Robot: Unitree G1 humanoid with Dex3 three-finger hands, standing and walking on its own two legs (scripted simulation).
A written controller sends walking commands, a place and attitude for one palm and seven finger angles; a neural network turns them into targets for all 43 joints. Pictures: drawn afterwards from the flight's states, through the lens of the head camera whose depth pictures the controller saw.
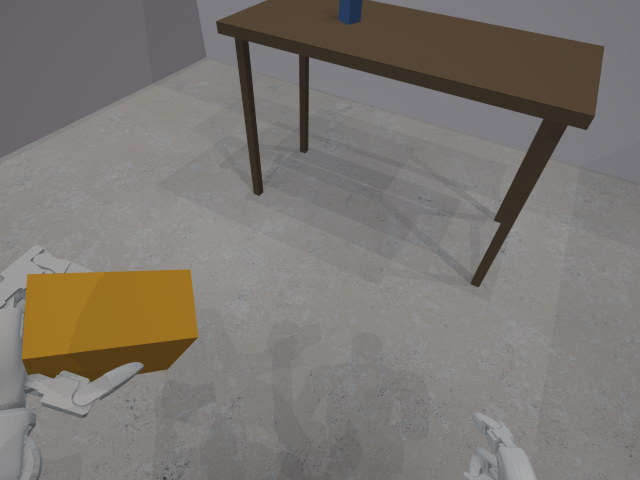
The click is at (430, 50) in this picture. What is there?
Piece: table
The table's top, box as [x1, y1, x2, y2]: [216, 0, 603, 129]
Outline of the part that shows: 216,21 217,30 219,33 586,129 594,116 603,46 370,0 362,1 361,20 359,22 349,25 338,20 339,0 266,0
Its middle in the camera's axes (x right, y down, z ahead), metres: +0.29 -0.69 +1.33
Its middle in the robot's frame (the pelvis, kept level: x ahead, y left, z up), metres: +1.47 -0.21 +0.00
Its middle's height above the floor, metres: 0.77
